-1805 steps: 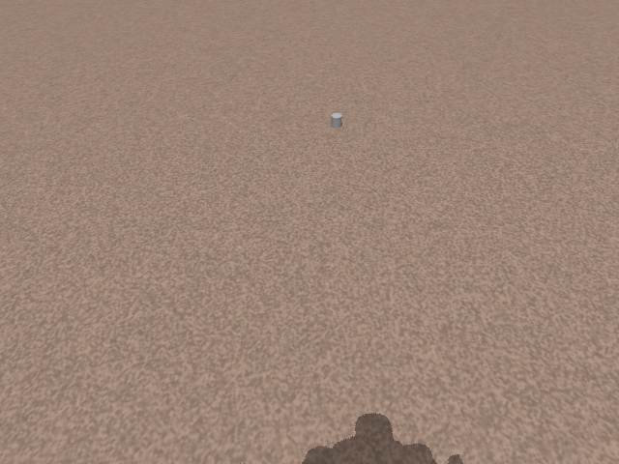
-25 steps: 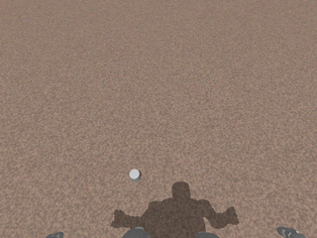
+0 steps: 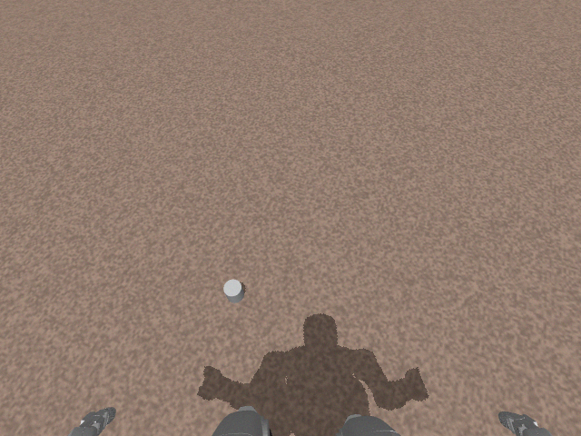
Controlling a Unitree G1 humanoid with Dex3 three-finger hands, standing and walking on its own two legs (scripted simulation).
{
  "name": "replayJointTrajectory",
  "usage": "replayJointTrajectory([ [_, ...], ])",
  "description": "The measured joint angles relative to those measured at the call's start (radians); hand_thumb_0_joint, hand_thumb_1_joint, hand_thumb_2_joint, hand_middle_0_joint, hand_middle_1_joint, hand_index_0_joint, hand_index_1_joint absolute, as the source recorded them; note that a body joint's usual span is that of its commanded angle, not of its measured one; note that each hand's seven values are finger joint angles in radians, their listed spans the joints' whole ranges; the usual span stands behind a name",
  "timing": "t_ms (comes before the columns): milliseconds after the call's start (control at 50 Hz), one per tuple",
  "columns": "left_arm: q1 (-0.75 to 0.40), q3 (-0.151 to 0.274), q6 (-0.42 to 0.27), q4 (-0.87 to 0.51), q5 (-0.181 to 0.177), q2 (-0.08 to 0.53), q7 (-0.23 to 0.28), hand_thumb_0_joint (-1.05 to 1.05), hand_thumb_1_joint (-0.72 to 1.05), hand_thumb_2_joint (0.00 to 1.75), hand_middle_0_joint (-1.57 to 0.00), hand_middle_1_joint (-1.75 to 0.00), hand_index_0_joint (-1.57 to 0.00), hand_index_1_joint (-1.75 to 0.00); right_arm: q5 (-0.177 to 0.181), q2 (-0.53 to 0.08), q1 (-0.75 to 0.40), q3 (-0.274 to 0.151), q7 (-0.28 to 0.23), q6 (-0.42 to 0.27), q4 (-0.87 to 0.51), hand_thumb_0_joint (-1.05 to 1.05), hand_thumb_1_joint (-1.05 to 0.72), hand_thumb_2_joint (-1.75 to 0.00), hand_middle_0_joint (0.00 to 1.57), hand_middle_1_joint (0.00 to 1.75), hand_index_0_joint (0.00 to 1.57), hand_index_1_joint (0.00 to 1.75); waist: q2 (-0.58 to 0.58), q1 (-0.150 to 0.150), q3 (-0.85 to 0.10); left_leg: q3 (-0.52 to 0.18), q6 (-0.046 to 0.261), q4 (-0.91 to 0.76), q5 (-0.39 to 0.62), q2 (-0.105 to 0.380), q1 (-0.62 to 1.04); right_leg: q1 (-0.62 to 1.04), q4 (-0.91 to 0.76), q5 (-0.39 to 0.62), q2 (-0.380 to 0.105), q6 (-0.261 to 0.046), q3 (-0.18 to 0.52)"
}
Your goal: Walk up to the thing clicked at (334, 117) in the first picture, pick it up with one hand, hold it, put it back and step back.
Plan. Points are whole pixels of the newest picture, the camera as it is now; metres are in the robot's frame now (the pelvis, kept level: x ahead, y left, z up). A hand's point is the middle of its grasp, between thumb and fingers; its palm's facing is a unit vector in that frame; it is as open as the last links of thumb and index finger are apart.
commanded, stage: step back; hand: left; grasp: from above
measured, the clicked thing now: (234, 291) +0.59 +0.22 -0.71
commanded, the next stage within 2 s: none
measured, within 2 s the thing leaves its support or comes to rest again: neither
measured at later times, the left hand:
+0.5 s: hand out of the picture -0.03 +0.28 -0.14, palm faces +0.06 -0.93 -0.36, open 7.4 cm
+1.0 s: hand out of the picture -0.25 +0.23 -0.11, palm faces -0.01 -0.90 -0.44, open 7.4 cm
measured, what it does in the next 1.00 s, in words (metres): walks backwards: left foot, then right foot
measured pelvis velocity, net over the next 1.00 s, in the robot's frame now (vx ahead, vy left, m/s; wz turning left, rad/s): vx -0.31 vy -0.04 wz -0.02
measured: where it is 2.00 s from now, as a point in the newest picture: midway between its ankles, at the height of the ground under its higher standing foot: outside the picture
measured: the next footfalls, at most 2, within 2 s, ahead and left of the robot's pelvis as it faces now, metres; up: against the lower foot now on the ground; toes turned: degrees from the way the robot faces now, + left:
left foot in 0.38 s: -0.08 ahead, +0.12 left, +0.00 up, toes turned +0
right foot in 0.80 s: -0.25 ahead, -0.15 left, +0.00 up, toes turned +0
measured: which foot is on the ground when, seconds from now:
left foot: down 0.00-0.02, up 0.04-0.36, down 0.38-0.84, up 0.86-1.00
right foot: down 0.00-0.40, up 0.42-0.78, down 0.80-1.00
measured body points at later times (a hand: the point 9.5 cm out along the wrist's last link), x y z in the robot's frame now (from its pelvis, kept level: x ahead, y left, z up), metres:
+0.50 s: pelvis -0.14 +0.01 +0.02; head -0.09 +0.04 +0.46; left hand -0.04 +0.33 -0.11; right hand -0.03 -0.30 -0.09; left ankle -0.12 +0.12 -0.71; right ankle -0.08 -0.13 -0.65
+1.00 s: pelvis -0.31 -0.04 +0.02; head -0.27 -0.08 +0.47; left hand -0.25 +0.27 -0.08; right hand -0.21 -0.36 -0.11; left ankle -0.28 +0.12 -0.63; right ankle -0.29 -0.15 -0.71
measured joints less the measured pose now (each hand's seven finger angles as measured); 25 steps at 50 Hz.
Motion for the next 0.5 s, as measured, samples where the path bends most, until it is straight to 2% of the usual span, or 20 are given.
replayJointTrajectory([
  [20,-0.003,-0.001,-0.003,0.008,0.004,-0.017,0.001,0.01,0.90,0.90,-0.20,-0.30,-0.20,-0.30,0.006,-0.011,-0.012,-0.003,-0.001,0.007,0.006,0.01,-0.90,-0.89,0.21,0.30,0.21,0.30,0.041,-0.010,0.013,-0.026,0.000,0.021,-0.003,0.023,-0.004,0.017,-0.016,0.016,0.024,-0.006,-0.024],
  [40,0.003,-0.005,-0.006,0.009,0.008,-0.028,-0.002,0.01,0.90,0.90,-0.20,-0.30,-0.20,-0.30,0.012,-0.016,-0.018,-0.004,-0.002,0.013,0.012,0.01,-0.91,-0.89,0.21,0.30,0.21,0.30,0.063,-0.018,0.010,-0.060,0.006,0.048,-0.030,0.017,-0.014,0.021,-0.021,0.022,0.033,-0.010,-0.040],
  [80,0.022,-0.013,-0.007,-0.003,0.011,-0.029,-0.009,0.01,0.90,0.90,-0.20,-0.30,-0.20,-0.30,0.015,-0.006,-0.024,-0.002,-0.008,0.026,0.022,0.01,-0.91,-0.89,0.21,0.30,0.21,0.30,0.039,0.004,-0.013,-0.101,0.005,0.190,-0.174,-0.053,-0.049,0.001,-0.012,0.031,0.013,-0.020,-0.018],
  [100,0.030,-0.013,-0.007,-0.009,0.010,-0.030,-0.010,0.01,0.90,0.90,-0.20,-0.30,-0.20,-0.30,0.017,-0.003,-0.027,-0.001,-0.007,0.028,0.024,0.01,-0.91,-0.89,0.21,0.30,0.21,0.29,0.022,0.018,-0.019,-0.111,0.002,0.266,-0.206,-0.086,-0.060,-0.004,-0.020,0.043,0.001,-0.023,0.001],
  [160,0.038,-0.013,-0.001,-0.023,0.007,-0.039,-0.006,0.01,0.90,0.90,-0.20,-0.30,-0.20,-0.30,0.025,-0.014,-0.019,0.001,-0.004,0.018,0.019,0.01,-0.91,-0.89,0.21,0.30,0.21,0.29,0.008,0.026,-0.043,-0.163,-0.006,0.417,-0.204,-0.150,-0.080,-0.013,-0.077,0.096,-0.027,-0.020,0.011],
  [200,0.033,-0.012,0.001,-0.038,0.007,-0.041,-0.002,0.01,0.90,0.90,-0.20,-0.30,-0.20,-0.30,0.026,-0.027,-0.011,0.002,-0.008,0.011,0.015,0.01,-0.91,-0.89,0.21,0.30,0.21,0.29,0.010,0.030,-0.052,-0.181,-0.015,0.440,-0.184,-0.160,-0.070,-0.031,-0.100,0.125,-0.033,-0.016,0.008],
  [260,0.021,-0.013,-0.001,-0.069,0.010,-0.040,0.002,0.01,0.90,0.90,-0.20,-0.30,-0.20,-0.30,0.025,-0.045,-0.001,0.003,-0.013,0.008,0.014,0.01,-0.91,-0.89,0.21,0.30,0.21,0.29,0.021,0.033,-0.051,-0.180,-0.029,0.347,-0.183,-0.141,-0.020,-0.059,-0.111,0.157,-0.034,-0.010,-0.009],
  [300,0.009,-0.015,-0.001,-0.089,0.012,-0.035,0.005,0.01,0.90,0.90,-0.20,-0.30,-0.20,-0.30,0.022,-0.048,0.003,0.001,-0.013,0.009,0.016,0.01,-0.91,-0.89,0.21,0.30,0.21,0.29,0.022,0.030,-0.042,-0.154,-0.032,0.228,-0.189,-0.115,0.024,-0.079,-0.104,0.171,-0.038,-0.005,-0.027],
  [340,-0.001,-0.016,0.003,-0.103,0.009,-0.024,0.006,0.01,0.90,0.90,-0.20,-0.30,-0.20,-0.30,0.015,-0.044,0.008,-0.001,-0.011,0.005,0.017,0.01,-0.91,-0.90,0.21,0.30,0.21,0.29,0.012,0.025,-0.033,-0.118,-0.025,0.073,-0.164,-0.088,0.076,-0.102,-0.081,0.177,-0.046,0.004,-0.046],
  [360,-0.006,-0.017,0.007,-0.108,0.005,-0.016,0.005,0.01,0.90,0.90,-0.20,-0.30,-0.20,-0.30,0.011,-0.041,0.011,-0.002,-0.008,0.001,0.018,0.01,-0.91,-0.90,0.21,0.30,0.21,0.29,0.004,0.021,-0.030,-0.100,-0.018,-0.017,-0.121,-0.078,0.106,-0.117,-0.062,0.177,-0.053,0.009,-0.054],
  [380,-0.014,-0.016,0.013,-0.109,0.002,-0.004,0.004,0.01,0.90,0.90,-0.20,-0.30,-0.20,-0.30,0.004,-0.029,0.008,-0.005,-0.006,-0.003,0.023,0.01,-0.91,-0.90,0.20,0.30,0.21,0.29,-0.023,0.023,-0.018,-0.085,-0.003,-0.068,-0.051,-0.088,0.123,-0.129,-0.038,0.175,-0.068,0.017,-0.048],
  [400,-0.017,-0.012,0.020,-0.105,-0.001,0.010,0.003,0.01,0.90,0.90,-0.20,-0.30,-0.20,-0.30,-0.004,-0.009,0.004,-0.006,-0.003,-0.004,0.027,0.01,-0.91,-0.90,0.20,0.30,0.21,0.29,-0.065,0.035,-0.003,-0.063,0.009,-0.082,-0.026,-0.110,0.133,-0.136,-0.019,0.177,-0.085,0.012,-0.024],
  [420,-0.013,-0.008,0.026,-0.096,-0.004,0.016,0.005,0.01,0.90,0.90,-0.20,-0.30,-0.20,-0.30,-0.013,0.004,0.005,-0.003,0.004,-0.004,0.026,0.01,-0.91,-0.89,0.20,0.30,0.21,0.29,-0.087,0.046,-0.001,-0.046,0.017,-0.085,-0.017,-0.114,0.135,-0.150,0.014,0.107,-0.073,0.002,0.007],
  [460,0.005,-0.004,0.039,-0.066,-0.001,0.011,0.010,0.01,0.90,0.90,-0.20,-0.30,-0.20,-0.30,-0.022,0.012,0.014,0.005,0.019,-0.004,0.018,0.01,-0.91,-0.89,0.21,0.30,0.21,0.29,-0.069,0.029,-0.017,-0.063,0.027,-0.080,-0.004,-0.086,0.119,-0.184,0.175,-0.084,0.005,-0.003,0.049],
  [500,0.024,-0.002,0.047,-0.043,-0.002,0.011,0.008,0.01,0.90,0.90,-0.20,-0.30,-0.20,-0.30,-0.027,0.020,0.023,0.008,0.021,-0.004,0.018,0.01,-0.91,-0.89,0.21,0.30,0.21,0.30,-0.052,0.015,-0.036,-0.086,0.027,-0.115,0.031,-0.059,0.112,-0.205,0.348,-0.126,0.068,-0.009,0.075],
])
